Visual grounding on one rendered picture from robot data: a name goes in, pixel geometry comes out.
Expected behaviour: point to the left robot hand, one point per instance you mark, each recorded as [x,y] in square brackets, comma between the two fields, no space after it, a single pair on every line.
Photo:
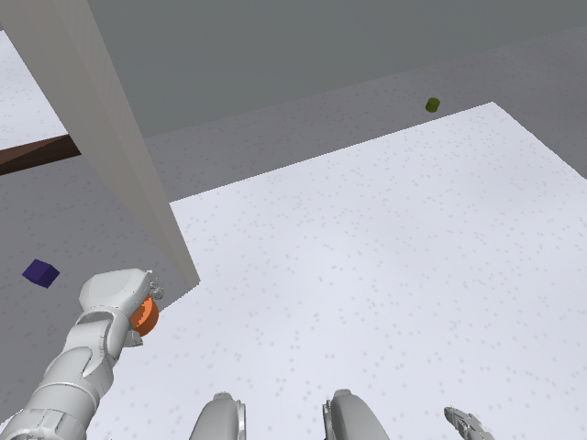
[124,290]

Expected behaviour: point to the left robot arm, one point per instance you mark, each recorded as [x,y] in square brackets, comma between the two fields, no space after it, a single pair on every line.
[66,400]

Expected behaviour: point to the right robot hand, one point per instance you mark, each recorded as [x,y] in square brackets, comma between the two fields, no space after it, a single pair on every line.
[469,427]

